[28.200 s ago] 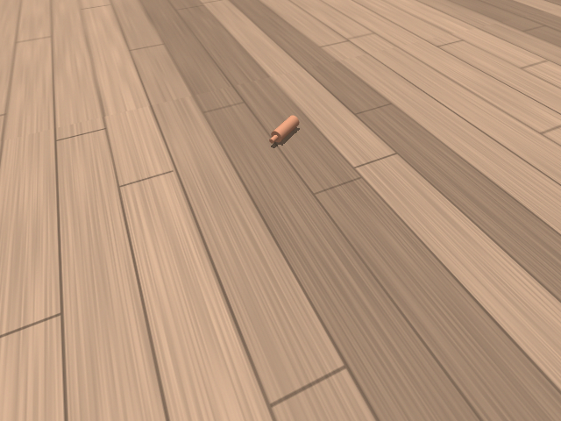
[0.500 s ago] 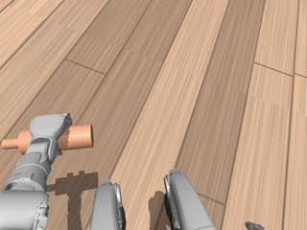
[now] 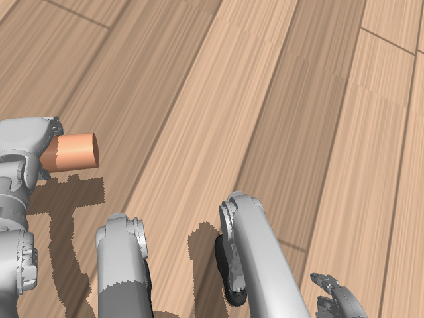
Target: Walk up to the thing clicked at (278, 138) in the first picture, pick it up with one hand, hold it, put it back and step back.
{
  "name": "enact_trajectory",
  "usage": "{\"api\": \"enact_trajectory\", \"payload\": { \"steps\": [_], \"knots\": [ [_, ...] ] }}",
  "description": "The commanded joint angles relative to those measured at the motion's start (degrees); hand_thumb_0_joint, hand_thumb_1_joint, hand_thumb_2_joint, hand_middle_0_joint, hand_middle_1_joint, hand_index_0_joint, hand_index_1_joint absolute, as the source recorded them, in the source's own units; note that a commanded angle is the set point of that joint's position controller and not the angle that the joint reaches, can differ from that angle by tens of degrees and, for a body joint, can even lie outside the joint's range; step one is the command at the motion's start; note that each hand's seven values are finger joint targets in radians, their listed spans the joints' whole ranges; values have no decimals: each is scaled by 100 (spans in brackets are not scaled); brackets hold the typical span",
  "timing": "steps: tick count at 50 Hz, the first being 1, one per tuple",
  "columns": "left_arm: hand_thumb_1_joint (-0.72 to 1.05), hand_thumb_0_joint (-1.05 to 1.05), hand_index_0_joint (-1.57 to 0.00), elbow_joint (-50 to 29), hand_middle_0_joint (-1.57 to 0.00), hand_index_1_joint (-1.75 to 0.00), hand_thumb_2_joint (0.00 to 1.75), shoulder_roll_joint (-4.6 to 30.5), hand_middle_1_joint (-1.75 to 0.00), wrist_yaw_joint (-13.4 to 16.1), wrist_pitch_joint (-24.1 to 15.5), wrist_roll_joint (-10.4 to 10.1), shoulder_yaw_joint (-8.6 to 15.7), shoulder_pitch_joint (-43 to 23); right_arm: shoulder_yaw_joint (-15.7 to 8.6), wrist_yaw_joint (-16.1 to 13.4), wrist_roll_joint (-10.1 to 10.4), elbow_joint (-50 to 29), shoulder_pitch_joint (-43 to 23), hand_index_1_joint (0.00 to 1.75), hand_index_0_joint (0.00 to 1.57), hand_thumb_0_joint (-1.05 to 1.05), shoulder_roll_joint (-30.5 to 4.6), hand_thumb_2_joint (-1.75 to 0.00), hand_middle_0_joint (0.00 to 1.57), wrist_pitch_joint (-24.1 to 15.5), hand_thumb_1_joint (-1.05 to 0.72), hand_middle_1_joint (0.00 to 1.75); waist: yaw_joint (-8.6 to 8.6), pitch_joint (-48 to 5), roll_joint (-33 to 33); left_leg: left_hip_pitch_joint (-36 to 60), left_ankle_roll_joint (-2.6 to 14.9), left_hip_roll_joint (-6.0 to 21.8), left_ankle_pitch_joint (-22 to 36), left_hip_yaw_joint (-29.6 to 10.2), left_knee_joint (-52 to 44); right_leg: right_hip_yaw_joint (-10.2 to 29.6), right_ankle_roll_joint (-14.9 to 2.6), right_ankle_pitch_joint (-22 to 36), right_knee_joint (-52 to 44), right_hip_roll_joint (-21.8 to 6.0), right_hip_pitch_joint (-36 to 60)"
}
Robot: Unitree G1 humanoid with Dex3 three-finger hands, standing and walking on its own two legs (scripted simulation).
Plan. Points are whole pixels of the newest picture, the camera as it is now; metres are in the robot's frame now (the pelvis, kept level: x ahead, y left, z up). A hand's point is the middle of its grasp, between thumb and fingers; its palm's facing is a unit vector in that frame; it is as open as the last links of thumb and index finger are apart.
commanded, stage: crouch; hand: left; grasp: from above
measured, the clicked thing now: (30, 156) +0.46 +0.30 -0.20
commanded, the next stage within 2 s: lower in 0.66 s
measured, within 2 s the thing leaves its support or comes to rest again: neither
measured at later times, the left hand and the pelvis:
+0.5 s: hand (49, 156) +0.47 +0.28 -0.24, palm faces -0.48 -0.02 -0.88, open 10.3 cm; pelvis -0.01 +0.00 -0.06, yaw -2 degrees
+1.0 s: hand (54, 156) +0.48 +0.29 -0.28, palm faces -0.50 -0.03 -0.87, open 10.2 cm; pelvis -0.01 +0.01 -0.10, yaw -4 degrees
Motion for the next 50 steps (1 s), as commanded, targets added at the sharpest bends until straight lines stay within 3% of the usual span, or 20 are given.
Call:
{"api": "enact_trajectory", "payload": {
  "steps": [1,2,4,6,8,14,22,30,32,36,42,50],
  "knots": [
    [68,0,-103,-1015,-102,-78,93,1912,-79,289,0,-94,383,-2280,-456,-25,-18,-13,1400,30,20,0,-1322,-90,20,36,-91,30,35,-4203,1579,3317,239,-65,1578,470,-986,-387,-451,1561,-1105,118,1752],
    [67,0,-103,-817,-101,-78,92,1753,-80,260,22,-94,324,-2109,-415,1,-30,-49,1391,30,20,0,-1306,-91,20,43,-92,30,22,-4081,1646,3246,217,-84,1599,473,-977,-393,-456,1551,-1036,99,1718],
    [68,0,-103,-871,-101,-78,94,2006,-80,244,-17,-94,432,-2300,-436,12,-35,-15,1365,30,20,0,-1376,-90,20,66,-91,30,-5,-4092,1575,3038,236,-75,1515,459,-856,-421,-449,1549,-913,123,1688],
    [66,0,-102,-740,-100,-78,92,1834,-80,187,-24,-106,298,-2250,-408,34,-31,-25,1322,30,20,0,-1375,-90,20,82,-91,30,-48,-3929,1641,3007,210,-70,1525,420,-805,-451,-462,1506,-783,116,1431],
    [68,0,-102,-882,-100,-78,91,2099,-80,156,-92,-87,415,-2474,-423,58,-33,-17,1366,30,20,0,-1414,-90,20,99,-91,30,-63,-3969,1706,2948,210,-66,1468,403,-723,-466,-464,1469,-689,125,1374],
    [69,0,-103,-603,-101,-78,91,2079,-80,103,-198,-30,385,-2384,-363,134,-63,2,1398,30,20,0,-1499,-90,20,144,-91,30,-127,-3802,1771,2845,179,-70,1443,348,-538,-532,-469,1419,-403,114,997],
    [70,0,-104,-502,-103,-79,92,2572,-80,252,-353,91,570,-2739,-239,171,-137,50,1414,30,20,0,-1553,-91,20,168,-92,30,-216,-3805,1831,2525,211,-87,1211,396,-207,-576,-462,1317,-177,147,887],
    [72,0,-106,-287,-104,-77,90,2751,-78,349,-341,171,554,-2870,-89,169,-183,46,1373,30,20,0,-1607,-90,20,169,-91,30,-316,-3667,1941,2168,225,-94,1091,418,11,-639,-460,1279,48,173,723],
    [70,0,-105,-130,-105,-77,92,2574,-77,332,-298,172,444,-2712,-27,164,-200,63,1365,30,20,0,-1585,-91,20,169,-92,30,-306,-3510,1967,2204,217,-88,1109,415,50,-657,-460,1298,61,176,624],
    [72,0,-106,-204,-106,-77,94,2737,-78,318,-275,148,483,-2805,-21,154,-191,50,1332,30,20,0,-1660,-90,20,183,-92,30,-339,-3587,2124,2262,191,-84,1176,368,112,-691,-463,1349,191,171,533],
    [66,0,-104,120,-104,-71,87,2623,-71,267,-295,121,322,-2786,122,165,-194,30,1312,30,20,0,-1662,-90,20,181,-91,30,-484,-3123,1897,1774,224,-108,1023,351,277,-737,-455,1255,275,186,425],
    [74,0,-108,72,-108,-71,85,3047,-72,415,-490,178,524,-2922,211,194,-279,-31,1272,30,20,0,-1781,-90,20,157,-91,30,-571,-3227,2098,1812,201,-93,1329,311,578,-832,-448,1495,505,234,496]
  ]
}}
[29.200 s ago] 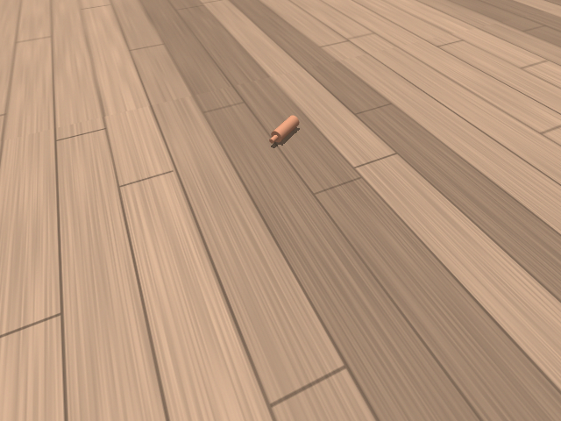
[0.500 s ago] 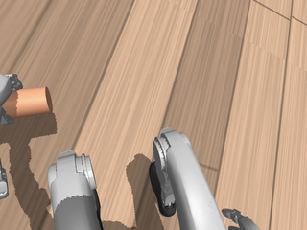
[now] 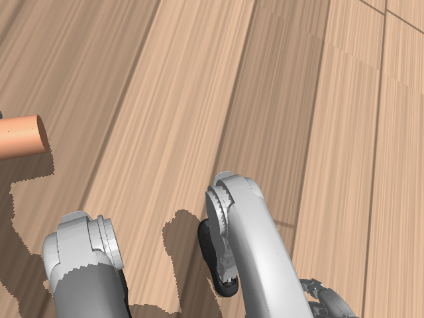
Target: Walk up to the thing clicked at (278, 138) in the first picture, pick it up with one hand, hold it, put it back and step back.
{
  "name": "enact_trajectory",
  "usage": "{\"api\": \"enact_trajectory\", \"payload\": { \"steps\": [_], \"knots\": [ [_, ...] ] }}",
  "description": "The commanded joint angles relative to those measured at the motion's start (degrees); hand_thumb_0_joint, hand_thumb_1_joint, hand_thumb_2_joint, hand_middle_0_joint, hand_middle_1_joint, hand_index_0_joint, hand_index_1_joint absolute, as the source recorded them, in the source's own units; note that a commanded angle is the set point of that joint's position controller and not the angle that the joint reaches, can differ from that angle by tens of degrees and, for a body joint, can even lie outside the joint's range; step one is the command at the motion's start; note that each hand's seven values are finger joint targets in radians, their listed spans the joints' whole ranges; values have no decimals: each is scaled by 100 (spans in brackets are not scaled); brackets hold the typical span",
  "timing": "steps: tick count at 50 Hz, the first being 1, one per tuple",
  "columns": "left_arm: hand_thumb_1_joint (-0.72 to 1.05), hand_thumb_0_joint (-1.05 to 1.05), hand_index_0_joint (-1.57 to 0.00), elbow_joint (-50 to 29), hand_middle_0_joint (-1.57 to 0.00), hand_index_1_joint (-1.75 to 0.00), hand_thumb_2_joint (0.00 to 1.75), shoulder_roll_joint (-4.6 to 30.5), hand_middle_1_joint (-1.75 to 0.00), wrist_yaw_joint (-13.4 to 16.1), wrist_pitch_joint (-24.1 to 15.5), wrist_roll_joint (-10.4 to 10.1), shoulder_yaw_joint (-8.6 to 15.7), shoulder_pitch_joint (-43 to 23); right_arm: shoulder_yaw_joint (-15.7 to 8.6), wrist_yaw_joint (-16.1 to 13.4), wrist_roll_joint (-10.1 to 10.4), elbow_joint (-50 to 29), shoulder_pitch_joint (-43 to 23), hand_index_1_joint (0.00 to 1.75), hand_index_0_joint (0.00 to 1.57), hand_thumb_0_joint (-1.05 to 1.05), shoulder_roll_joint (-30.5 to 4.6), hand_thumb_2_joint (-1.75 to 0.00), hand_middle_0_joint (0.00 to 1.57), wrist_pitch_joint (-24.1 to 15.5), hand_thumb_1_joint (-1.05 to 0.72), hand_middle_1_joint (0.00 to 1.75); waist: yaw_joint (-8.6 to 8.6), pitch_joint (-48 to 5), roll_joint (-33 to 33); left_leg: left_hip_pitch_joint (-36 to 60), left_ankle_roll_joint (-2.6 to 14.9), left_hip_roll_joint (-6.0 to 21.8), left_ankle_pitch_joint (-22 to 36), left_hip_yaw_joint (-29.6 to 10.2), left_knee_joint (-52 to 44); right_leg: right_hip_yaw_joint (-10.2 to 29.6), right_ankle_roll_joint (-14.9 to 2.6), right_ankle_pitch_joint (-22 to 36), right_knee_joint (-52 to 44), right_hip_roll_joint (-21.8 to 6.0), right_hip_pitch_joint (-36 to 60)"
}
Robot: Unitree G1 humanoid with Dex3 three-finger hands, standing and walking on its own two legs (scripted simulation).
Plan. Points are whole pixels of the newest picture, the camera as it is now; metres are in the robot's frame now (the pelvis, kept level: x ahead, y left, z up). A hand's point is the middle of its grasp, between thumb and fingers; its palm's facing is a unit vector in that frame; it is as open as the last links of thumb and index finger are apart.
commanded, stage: lower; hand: left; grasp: from above
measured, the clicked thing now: out of the picture +0.47 +0.34 -0.22
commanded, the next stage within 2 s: rest in 0.06 s
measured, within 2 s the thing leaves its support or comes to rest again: rests again in 1.52 s
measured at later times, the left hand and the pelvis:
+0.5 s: hand out of the picture +0.48 +0.31 -0.24, palm faces -0.47 -0.08 -0.88, open 10.1 cm; pelvis +0.00 +0.00 -0.02, yaw -3 degrees
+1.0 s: hand out of the picture +0.48 +0.31 -0.26, palm faces -0.46 -0.08 -0.89, open 10.1 cm; pelvis +0.00 +0.01 -0.03, yaw -5 degrees
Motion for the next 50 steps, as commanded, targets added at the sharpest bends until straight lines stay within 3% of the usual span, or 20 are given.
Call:
{"api": "enact_trajectory", "payload": {
  "steps": [1,7,8,21,25,26,27,28,30,31,33,34,35,37,39,41,43,45,47,50],
  "knots": [
    [74,0,-109,-964,-108,-71,84,1774,-72,421,-96,-86,322,-1875,-459,-61,-79,43,1317,30,20,0,-1614,-90,20,43,-91,30,-30,-4056,2385,3392,162,4,1416,607,-1275,-716,-502,1508,-1053,80,1873],
    [76,0,-110,-981,-110,-69,81,1971,-70,606,-88,-28,405,-1892,-420,-58,-133,25,1208,30,20,0,-1688,-90,20,19,-91,30,-34,-4076,2593,3465,149,34,1389,584,-1149,-779,-537,1487,-935,128,1696],
    [77,0,-111,-1053,-110,-69,83,1977,-70,618,-89,-28,403,-1914,-418,-46,-145,24,1253,30,20,0,-1704,-90,20,11,-91,30,-111,-4067,2651,3431,156,38,1417,585,-1106,-788,-508,1528,-929,123,1781],
    [73,0,-106,-671,-105,-65,79,2144,-66,837,-49,17,401,-1859,-187,7,-250,22,1163,30,20,0,-1858,-90,20,-109,-90,30,-305,-3723,2709,3334,135,75,1693,457,-844,-954,-519,1758,-733,187,1739],
    [74,0,-107,-702,-105,-64,77,2366,-66,906,-77,60,517,-1809,-135,18,-284,-96,1050,30,20,0,-1915,-90,20,-176,-90,30,-273,-3668,2673,3155,136,95,1607,460,-773,-982,-538,1737,-749,229,1881],
    [75,0,-108,-334,-106,-65,78,2152,-67,900,-34,49,380,-1606,-108,12,-287,-26,1086,30,20,0,-1954,-90,20,-177,-90,30,-315,-3486,2610,3132,125,76,1523,454,-762,-1014,-555,1621,-749,222,1741],
    [75,0,-107,-556,-104,-65,76,2196,-68,898,-67,62,372,-1813,-101,35,-299,-40,1127,30,20,0,-1941,-89,20,-201,-90,30,-401,-3503,2716,3196,122,100,1609,430,-759,-1042,-529,1690,-732,237,1757],
    [75,0,-107,-445,-105,-65,76,2193,-67,909,-52,30,347,-1687,-58,28,-291,-62,1059,30,20,0,-1932,-90,20,-212,-90,30,-316,-3524,2712,3228,116,104,1521,394,-824,-1047,-540,1616,-731,245,1753],
    [75,0,-107,-551,-105,-65,76,2400,-67,934,-54,53,410,-1770,-31,45,-286,-62,1101,30,20,0,-1950,-90,20,-236,-90,30,-327,-3646,2875,3353,107,120,1657,374,-836,-1049,-524,1745,-663,253,1864],
    [73,0,-106,-406,-104,-65,77,2281,-67,947,-16,46,339,-1652,-16,54,-307,-78,1055,30,20,0,-1984,-90,20,-253,-90,30,-356,-3557,2776,3315,102,120,1670,369,-772,-1074,-533,1740,-647,256,1768],
    [75,0,-107,-550,-105,-65,78,2465,-68,1011,-59,19,477,-1752,-2,50,-314,-154,988,30,20,0,-2055,-90,20,-263,-89,30,-359,-3518,2795,3305,94,129,1662,326,-763,-1130,-537,1725,-636,263,1744],
    [74,0,-106,-417,-104,-64,77,2389,-66,1023,-61,18,372,-1761,25,48,-308,-132,949,30,20,0,-2055,-90,20,-275,-90,30,-407,-3411,2811,3201,86,123,1551,326,-751,-1123,-559,1632,-637,266,1702],
    [74,0,-106,-560,-103,-65,75,2603,-68,1051,-97,78,479,-1928,31,50,-329,-225,909,30,20,0,-2078,-90,20,-305,-90,30,-422,-3415,2810,3127,105,137,1491,343,-709,-1111,-557,1634,-658,280,1766],
    [73,0,-105,-297,-103,-64,76,2402,-66,1079,-68,83,350,-1743,108,58,-351,-125,986,30,20,0,-2020,-90,20,-307,-89,30,-440,-3318,2690,3026,123,130,1376,342,-734,-1117,-528,1570,-666,291,1819],
    [75,0,-107,-363,-105,-65,76,2636,-68,1142,-94,97,459,-1861,111,60,-388,-227,896,30,20,0,-2107,-90,20,-370,-89,30,-459,-3319,2732,3064,120,147,1355,309,-690,-1146,-535,1558,-633,299,1756],
    [73,0,-105,-162,-103,-65,75,2342,-67,1132,-59,87,239,-1779,144,81,-379,-119,910,30,20,0,-2030,-90,20,-399,-90,30,-500,-3213,2791,3069,109,158,1274,296,-705,-1165,-522,1503,-646,325,1683],
    [74,0,-105,-242,-103,-65,75,2577,-68,1179,-51,99,327,-1870,171,78,-384,-207,869,30,20,0,-2103,-90,20,-439,-90,30,-510,-3251,2798,3111,109,168,1348,261,-681,-1181,-517,1573,-605,316,1703],
    [70,0,-104,117,-102,-64,75,2267,-66,1175,5,58,93,-1729,206,109,-376,-111,878,30,20,0,-2047,-90,20,-461,-90,30,-555,-3045,2723,2964,118,166,1201,256,-732,-1179,-506,1499,-631,334,1683],
    [69,0,-103,-133,-101,-65,76,2611,-67,1197,-2,85,303,-1901,213,111,-388,-262,875,30,20,0,-2179,-90,20,-511,-90,30,-587,-3063,2664,2974,124,169,1374,229,-628,-1211,-507,1630,-606,328,1709],
    [69,0,-103,119,-102,-63,75,2432,-65,1184,21,50,154,-1710,248,129,-377,-227,817,30,20,0,-2137,-90,20,-520,-90,30,-534,-3004,2704,3002,90,182,1297,159,-751,-1239,-520,1533,-595,345,1651]
  ]
}}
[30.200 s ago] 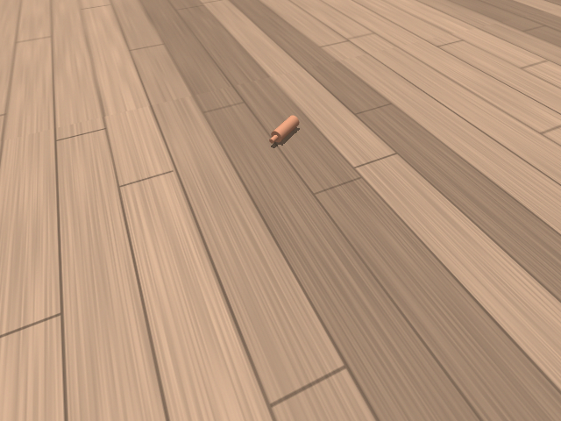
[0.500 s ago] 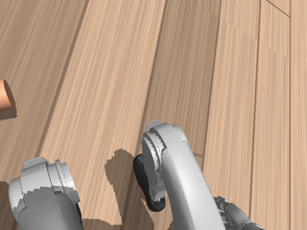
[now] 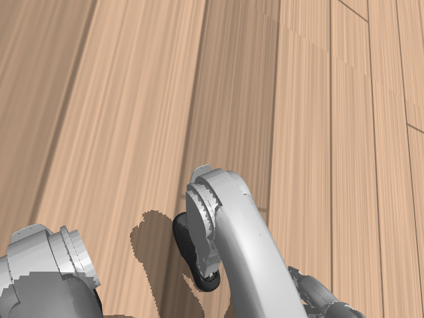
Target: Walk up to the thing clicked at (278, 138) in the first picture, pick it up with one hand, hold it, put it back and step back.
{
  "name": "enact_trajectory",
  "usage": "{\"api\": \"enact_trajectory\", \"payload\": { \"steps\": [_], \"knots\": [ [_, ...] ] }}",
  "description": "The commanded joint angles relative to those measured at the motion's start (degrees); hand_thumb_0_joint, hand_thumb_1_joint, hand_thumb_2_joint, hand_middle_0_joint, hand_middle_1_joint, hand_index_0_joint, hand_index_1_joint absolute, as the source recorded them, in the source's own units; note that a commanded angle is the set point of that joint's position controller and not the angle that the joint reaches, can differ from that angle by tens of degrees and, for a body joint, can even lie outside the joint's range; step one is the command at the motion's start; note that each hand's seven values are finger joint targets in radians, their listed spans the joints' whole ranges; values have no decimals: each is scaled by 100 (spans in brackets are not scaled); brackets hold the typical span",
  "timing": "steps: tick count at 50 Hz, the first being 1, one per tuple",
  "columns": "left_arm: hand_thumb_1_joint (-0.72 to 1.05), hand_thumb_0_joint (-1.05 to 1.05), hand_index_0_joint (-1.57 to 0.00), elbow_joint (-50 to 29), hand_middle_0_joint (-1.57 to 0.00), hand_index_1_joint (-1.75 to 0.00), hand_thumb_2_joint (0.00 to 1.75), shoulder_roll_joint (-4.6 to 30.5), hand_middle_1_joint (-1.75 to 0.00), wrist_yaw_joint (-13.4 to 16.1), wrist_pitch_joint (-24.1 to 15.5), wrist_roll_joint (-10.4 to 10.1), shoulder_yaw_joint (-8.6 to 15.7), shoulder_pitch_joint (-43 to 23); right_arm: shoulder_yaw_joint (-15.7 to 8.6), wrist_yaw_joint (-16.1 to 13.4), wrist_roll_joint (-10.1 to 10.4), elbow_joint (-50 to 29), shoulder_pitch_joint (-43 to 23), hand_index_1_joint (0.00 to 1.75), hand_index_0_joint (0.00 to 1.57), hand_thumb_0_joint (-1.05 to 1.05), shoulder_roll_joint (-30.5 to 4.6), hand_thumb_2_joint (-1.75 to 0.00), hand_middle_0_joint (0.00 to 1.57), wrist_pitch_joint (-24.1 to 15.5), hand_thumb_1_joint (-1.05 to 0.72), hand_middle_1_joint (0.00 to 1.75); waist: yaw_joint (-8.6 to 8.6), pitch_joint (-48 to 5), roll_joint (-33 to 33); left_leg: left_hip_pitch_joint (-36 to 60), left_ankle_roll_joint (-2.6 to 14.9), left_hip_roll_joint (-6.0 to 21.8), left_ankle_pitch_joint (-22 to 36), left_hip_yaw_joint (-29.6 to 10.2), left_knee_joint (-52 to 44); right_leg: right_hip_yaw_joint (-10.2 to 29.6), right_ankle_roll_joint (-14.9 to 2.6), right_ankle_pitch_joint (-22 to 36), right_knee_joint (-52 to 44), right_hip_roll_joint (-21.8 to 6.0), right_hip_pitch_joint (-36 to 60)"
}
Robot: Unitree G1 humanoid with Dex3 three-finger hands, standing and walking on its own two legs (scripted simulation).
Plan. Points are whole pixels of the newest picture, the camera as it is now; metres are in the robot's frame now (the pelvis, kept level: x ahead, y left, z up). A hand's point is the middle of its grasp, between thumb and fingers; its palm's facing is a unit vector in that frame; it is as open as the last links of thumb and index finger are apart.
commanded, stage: rest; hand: left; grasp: from above
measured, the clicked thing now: out of the picture +0.46 +0.37 -0.26
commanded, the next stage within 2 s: open in 0.02 s
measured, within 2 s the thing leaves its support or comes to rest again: rests again in 0.52 s
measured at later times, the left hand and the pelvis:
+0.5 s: hand out of the picture +0.46 +0.35 -0.22, palm faces -0.44 -0.11 -0.89, open 11.2 cm; pelvis +0.00 +0.00 +0.00, yaw -1 degrees
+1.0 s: hand out of the picture +0.45 +0.35 -0.22, palm faces -0.45 -0.12 -0.89, open 13.5 cm; pelvis -0.01 +0.00 +0.00, yaw -1 degrees
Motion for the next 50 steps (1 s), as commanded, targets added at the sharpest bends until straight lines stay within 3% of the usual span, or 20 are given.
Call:
{"api": "enact_trajectory", "payload": {
  "steps": [1,6,10,11,12,14,16,18,19,20,28,29,31,39,40,43,45,47,48,50],
  "knots": [
    [71,0,-103,-737,-101,-65,74,1522,-67,328,30,-177,117,-1598,-576,-68,4,-15,1031,30,20,0,-1941,-90,20,0,-90,30,-193,-3655,3164,3179,25,148,1388,639,-1577,-909,-506,1415,-1011,130,1718],
    [65,0,-99,-658,-97,-66,74,1654,-68,320,9,-157,128,-1566,-526,-54,-6,-61,1003,30,20,0,-1958,-90,20,-35,-90,30,-187,-3603,3203,3151,31,169,1260,592,-1616,-901,-486,1346,-1015,148,1752],
    [33,0,-69,-637,-67,-69,71,1579,-71,322,-7,-148,-8,-1574,-476,-33,-18,-97,920,30,20,0,-1965,-90,20,-47,-89,30,-192,-3563,3272,3192,0,170,1230,527,-1666,-921,-501,1315,-973,147,1652],
    [25,0,-64,-671,-61,-70,71,1747,-72,328,-10,-131,132,-1607,-502,-26,-12,-118,992,30,20,0,-1998,-90,20,-56,-90,30,-237,-3563,3244,3200,7,184,1270,523,-1633,-911,-490,1364,-946,141,1688],
    [17,0,-60,-636,-58,-69,71,1461,-71,292,12,-101,-84,-1625,-476,-16,-22,-103,1028,30,20,0,-1973,-90,20,-61,-89,30,-274,-3480,3229,3149,17,165,1314,568,-1585,-899,-486,1400,-981,142,1692],
    [6,0,-55,-777,-54,-72,74,1723,-73,347,-32,-135,92,-1661,-483,-32,-18,-140,929,30,20,0,-1986,-90,20,-75,-89,30,-210,-3627,3168,3144,34,171,1220,573,-1597,-890,-478,1335,-1036,158,1795],
    [-3,0,-48,-531,-46,-75,73,1425,-77,330,-20,-171,-126,-1562,-457,-20,-7,-32,945,30,20,0,-1900,-90,20,-83,-90,30,-224,-3463,3165,2974,52,168,1080,610,-1590,-879,-469,1257,-1081,173,1746],
    [-9,0,-42,-631,-40,-76,74,1577,-79,344,-16,-178,-5,-1603,-478,-15,-19,-118,983,30,20,0,-2006,-90,20,-97,-89,30,-271,-3431,3061,3043,30,171,1143,537,-1608,-937,-468,1289,-1028,132,1669],
    [-15,0,-38,-538,-36,-77,74,1374,-79,292,23,-159,-188,-1539,-475,5,8,-8,1043,30,20,0,-1934,-90,20,-115,-90,30,-268,-3385,3197,3088,27,173,1198,571,-1584,-887,-470,1339,-1019,141,1641],
    [-18,0,-35,-642,-34,-79,77,1456,-81,285,15,-212,-97,-1585,-488,4,-10,-57,972,30,20,0,-1950,-90,20,-137,-90,30,-266,-3509,3187,3154,23,181,1226,556,-1597,-902,-473,1339,-1044,156,1693],
    [-34,0,-22,-684,-21,-93,91,1531,-94,138,79,-321,-7,-1337,-487,20,27,-121,1037,30,20,0,-1964,-90,20,-94,-90,30,-170,-3659,3173,3206,21,176,1485,573,-1617,-888,-466,1545,-1082,149,1948],
    [-36,0,-20,-725,-19,-94,90,1382,-96,98,71,-330,-128,-1455,-469,32,22,-101,1090,30,20,0,-1968,-90,20,-88,-90,30,-279,-3487,3178,3126,15,160,1457,587,-1589,-893,-479,1505,-1093,130,1873],
    [-42,0,-16,-825,-15,-97,95,1613,-97,110,42,-369,22,-1424,-463,13,47,-164,999,30,20,0,-1988,-90,20,-75,-90,30,-169,-3651,3125,3162,25,181,1464,550,-1593,-896,-480,1511,-1112,146,1962],
    [-49,0,-9,-795,-8,-106,104,1586,-107,76,-62,-280,55,-1424,-466,3,16,-207,1079,30,20,0,-2044,-90,20,-26,-90,30,-280,-3412,3150,3193,-8,183,1494,560,-1548,-918,-504,1441,-1114,138,1820],
    [-49,0,-8,-792,-8,-106,104,1795,-106,117,-96,-275,198,-1417,-435,-9,13,-143,1071,30,20,0,-1990,-90,20,-8,-89,30,-220,-3536,3144,3139,19,192,1383,571,-1551,-894,-504,1383,-1138,156,1955],
    [-49,0,-8,-716,-7,-106,103,1600,-106,114,-108,-254,3,-1413,-405,-13,-19,-234,1005,30,20,0,-1999,-90,20,-19,-89,30,-265,-3386,3071,3020,42,179,1222,583,-1589,-917,-484,1291,-1174,157,1913],
    [-49,0,-8,-672,-7,-106,103,1731,-106,108,-100,-268,82,-1363,-427,-38,1,-174,1023,30,20,0,-2039,-90,20,-31,-89,30,-247,-3357,2974,3023,42,199,1103,539,-1572,-931,-483,1178,-1158,160,1789],
    [-48,0,-8,-783,-7,-106,102,1484,-107,78,-115,-280,-139,-1463,-411,-25,7,-174,1010,30,20,0,-1986,-90,20,-55,-89,30,-260,-3428,3193,3229,-8,202,1218,507,-1644,-928,-495,1265,-1095,148,1749],
    [-48,0,-8,-760,-7,-107,102,1714,-108,114,-127,-317,39,-1439,-439,-43,0,-198,958,30,20,0,-2059,-90,20,-50,-89,30,-200,-3453,3136,3210,-4,211,1142,480,-1651,-969,-488,1186,-1111,154,1708],
    [-46,0,-9,-739,-7,-106,100,1582,-108,144,-151,-300,-90,-1461,-404,-50,-12,-183,961,30,20,0,-2023,-90,20,-30,-89,30,-204,-3386,3139,3074,-1,191,1088,496,-1670,-970,-484,1197,-1126,143,1777]
  ]
}}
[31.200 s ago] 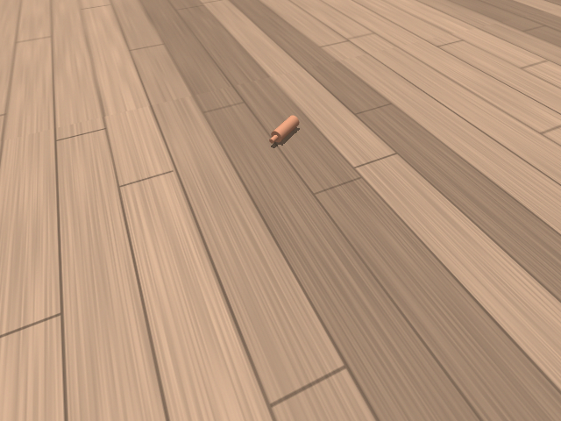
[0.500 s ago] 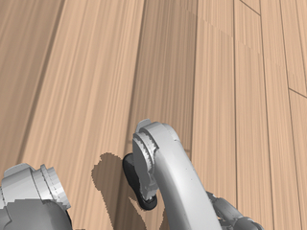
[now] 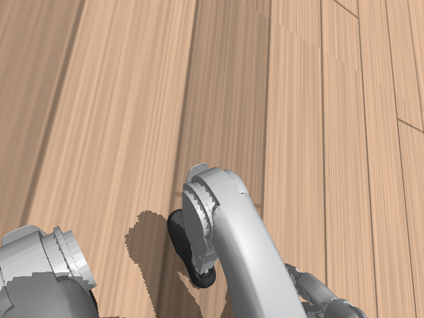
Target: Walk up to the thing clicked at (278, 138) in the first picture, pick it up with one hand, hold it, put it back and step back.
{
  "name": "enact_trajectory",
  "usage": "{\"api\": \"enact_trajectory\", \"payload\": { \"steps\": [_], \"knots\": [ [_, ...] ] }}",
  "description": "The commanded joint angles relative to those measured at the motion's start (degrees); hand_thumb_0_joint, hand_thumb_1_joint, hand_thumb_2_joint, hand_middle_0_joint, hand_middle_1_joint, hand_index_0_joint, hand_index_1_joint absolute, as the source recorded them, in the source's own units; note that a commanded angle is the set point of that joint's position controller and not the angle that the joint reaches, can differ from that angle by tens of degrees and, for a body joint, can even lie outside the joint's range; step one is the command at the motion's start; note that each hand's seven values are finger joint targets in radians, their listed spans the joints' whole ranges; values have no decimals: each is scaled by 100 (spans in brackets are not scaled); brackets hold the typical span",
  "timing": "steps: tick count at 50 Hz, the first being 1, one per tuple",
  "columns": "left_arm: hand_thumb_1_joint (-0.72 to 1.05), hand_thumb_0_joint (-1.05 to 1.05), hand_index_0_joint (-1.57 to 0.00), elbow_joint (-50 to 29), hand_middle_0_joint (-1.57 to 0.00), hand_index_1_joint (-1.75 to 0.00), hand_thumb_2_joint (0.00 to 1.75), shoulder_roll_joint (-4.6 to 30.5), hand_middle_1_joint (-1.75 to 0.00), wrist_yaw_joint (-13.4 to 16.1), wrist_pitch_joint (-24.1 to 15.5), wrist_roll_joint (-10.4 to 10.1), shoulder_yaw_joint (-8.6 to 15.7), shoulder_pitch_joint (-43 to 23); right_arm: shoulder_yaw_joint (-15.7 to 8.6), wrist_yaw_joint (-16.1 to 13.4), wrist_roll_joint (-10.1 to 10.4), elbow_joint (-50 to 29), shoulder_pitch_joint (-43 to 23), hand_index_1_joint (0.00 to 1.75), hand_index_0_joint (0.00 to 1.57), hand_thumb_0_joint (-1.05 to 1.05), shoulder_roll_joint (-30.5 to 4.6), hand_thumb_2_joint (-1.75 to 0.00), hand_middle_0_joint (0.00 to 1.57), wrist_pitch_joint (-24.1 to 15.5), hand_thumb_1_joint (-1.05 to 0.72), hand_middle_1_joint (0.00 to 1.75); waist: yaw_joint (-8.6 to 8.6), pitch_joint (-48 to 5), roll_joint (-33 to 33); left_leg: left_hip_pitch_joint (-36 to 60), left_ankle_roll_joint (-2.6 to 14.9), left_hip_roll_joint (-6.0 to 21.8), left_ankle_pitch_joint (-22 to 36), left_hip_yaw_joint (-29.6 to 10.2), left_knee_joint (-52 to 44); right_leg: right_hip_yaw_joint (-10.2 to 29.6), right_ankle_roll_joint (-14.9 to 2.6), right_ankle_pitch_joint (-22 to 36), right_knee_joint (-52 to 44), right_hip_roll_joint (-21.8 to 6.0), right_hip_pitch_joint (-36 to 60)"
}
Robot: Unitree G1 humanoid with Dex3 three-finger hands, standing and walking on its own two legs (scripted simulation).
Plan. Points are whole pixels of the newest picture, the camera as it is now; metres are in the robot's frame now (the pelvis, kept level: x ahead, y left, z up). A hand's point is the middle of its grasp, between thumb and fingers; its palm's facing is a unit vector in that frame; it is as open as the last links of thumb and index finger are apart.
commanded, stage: withdraw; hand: left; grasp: from above
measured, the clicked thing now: out of the picture +0.48 +0.38 -0.27
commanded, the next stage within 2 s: home in 0.96 s
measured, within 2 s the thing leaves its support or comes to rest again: neither
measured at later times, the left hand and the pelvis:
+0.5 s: hand out of the picture +0.47 +0.40 -0.12, palm faces -0.34 -0.08 -0.94, open 14.0 cm; pelvis +0.01 +0.00 +0.02, yaw +3 degrees
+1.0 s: hand out of the picture +0.44 +0.37 -0.11, palm faces -0.46 -0.11 -0.88, open 13.5 cm; pelvis -0.01 +0.00 +0.04, yaw +5 degrees
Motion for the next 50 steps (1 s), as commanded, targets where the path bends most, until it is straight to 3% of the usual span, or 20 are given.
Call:
{"api": "enact_trajectory", "payload": {
  "steps": [1,5,8,9,11,14,15,17,19,21,25,28,30,33,37,39,45,48,50],
  "knots": [
    [-47,0,-8,-630,-7,-106,100,1400,-108,287,-25,-52,113,-1291,-628,-98,7,73,973,30,20,0,-1857,-90,20,37,-89,30,-179,-3593,3233,3155,-2,192,1056,588,-1682,-853,-470,1101,-974,114,1661],
    [-51,0,-8,-849,-6,-102,98,1394,-103,353,-24,-88,87,-1484,-571,-94,4,124,978,30,20,0,-1830,-90,20,24,-90,30,-176,-3744,3310,3143,12,173,1306,646,-1596,-828,-466,1322,-997,117,1829],
    [-52,0,-8,-908,-7,-102,98,1706,-103,425,53,-34,312,-1476,-621,-99,19,105,1004,30,20,0,-1862,-90,20,15,-90,30,-100,-3818,3389,3148,19,176,1265,675,-1596,-797,-475,1275,-968,117,1793],
    [-51,0,-8,-1088,-6,-101,98,1543,-103,435,86,-57,244,-1591,-639,-91,9,144,1038,30,20,0,-1842,-90,20,8,-90,30,-62,-3884,3536,3220,-14,151,1326,696,-1647,-803,-497,1316,-965,91,1735],
    [-52,0,-8,-1261,-7,-101,98,1509,-102,440,205,-134,330,-1638,-723,-63,36,125,1029,30,20,0,-1839,-90,20,-22,-90,30,-18,-3992,3692,3403,-49,162,1356,665,-1694,-815,-512,1316,-916,60,1554],
    [-52,0,-7,-1933,-7,-100,98,1487,-101,401,481,-261,529,-1510,-925,-26,102,74,1071,30,20,0,-1750,-90,20,-7,-90,30,285,-4833,4195,3775,-78,125,1567,765,-1880,-734,-538,1507,-915,23,1724],
    [-53,0,-7,-1874,-7,-100,99,1270,-101,317,597,-312,477,-1333,-1007,21,131,101,1128,30,20,0,-1699,-90,20,-12,-90,30,299,-4653,4209,3668,-88,116,1537,788,-1926,-709,-563,1471,-909,-2,1594],
    [-53,0,-7,-2304,-7,-100,99,1063,-100,107,836,-474,483,-1233,-1180,53,233,126,1151,30,20,0,-1609,-90,20,62,-90,30,470,-4988,4225,3737,-60,91,1580,872,-2036,-623,-562,1467,-1007,-5,1561],
    [-53,0,-7,-2516,-7,-101,99,662,-101,-248,1034,-625,236,-1257,-1283,97,354,184,1228,30,20,0,-1512,-90,20,133,-90,30,511,-5024,4080,3677,-9,81,1609,956,-2088,-513,-574,1438,-1148,-4,1524],
    [-53,0,-7,-2748,-7,-101,99,376,-101,-646,1188,-782,61,-1230,-1412,93,491,207,1380,30,20,0,-1470,-90,20,253,-90,30,492,-4992,3781,3630,45,49,1567,1008,-2234,-403,-565,1424,-1373,-33,1658],
    [-53,0,-7,-3416,-8,-100,100,245,-100,-1503,1277,-1028,-70,-1350,-1648,-49,720,123,1523,30,20,0,-1434,-90,20,613,-91,30,562,-5048,3283,3669,71,-12,1242,991,-2665,-280,-633,1140,-1740,-93,1908],
    [-50,0,-9,-3388,-10,-99,99,-186,-98,-2044,1194,-1181,-290,-1249,-1654,-211,789,81,1584,30,20,0,-1302,-90,20,847,-91,30,425,-4674,2707,3506,113,-46,1187,971,-2764,-212,-630,1031,-1966,-135,1943],
    [-48,0,-12,-3253,-12,-97,97,-161,-96,-2292,1078,-1249,-303,-1112,-1616,-320,796,35,1573,30,20,0,-1291,-90,20,953,-91,30,408,-4320,2241,3223,175,-72,1097,1022,-2691,-172,-631,913,-2158,-152,2017],
    [-44,0,-16,-3190,-17,-92,93,-25,-91,-2511,790,-1229,-247,-1081,-1519,-420,791,-34,1507,30,20,0,-1215,-90,20,1060,-91,30,529,-4323,2078,3103,186,-96,1224,1076,-2681,-114,-627,922,-2173,-193,2134],
    [-42,0,-17,-3054,-18,-91,92,17,-90,-2485,307,-1169,-220,-1198,-1404,-524,772,-111,1422,30,20,0,-1158,-90,20,1119,-90,30,511,-4205,2081,3156,170,-88,1014,1070,-2736,-123,-604,734,-2170,-209,2016],
    [-40,0,-19,-2941,-19,-89,91,61,-89,-2291,81,-1100,-206,-1388,-1356,-545,726,-107,1359,30,20,0,-1167,-90,20,1116,-90,30,515,-4282,2347,3240,147,-80,813,1064,-2776,-141,-602,620,-2088,-193,1925],
    [-43,0,-15,-2307,-15,-93,93,136,-93,-1355,-179,-666,-269,-1878,-1225,-581,584,63,1307,30,20,0,-1203,-90,20,1077,-90,30,384,-4348,2653,3248,134,-84,543,1093,-2621,-234,-572,466,-1856,-142,1577],
    [-43,0,-16,-1963,-15,-93,92,332,-93,-918,-135,-373,-142,-2111,-1185,-542,493,151,1407,30,20,0,-1260,-90,20,985,-90,30,297,-4501,2830,3438,115,-69,869,1056,-2465,-326,-560,779,-1618,-146,1481],
    [-42,0,-17,-1859,-17,-91,91,705,-91,-623,-84,-240,130,-2329,-1197,-524,451,165,1437,30,20,0,-1362,-90,20,924,-90,30,312,-4719,3089,3541,96,-86,1018,1052,-2371,-355,-564,904,-1484,-165,1411]
  ]
}}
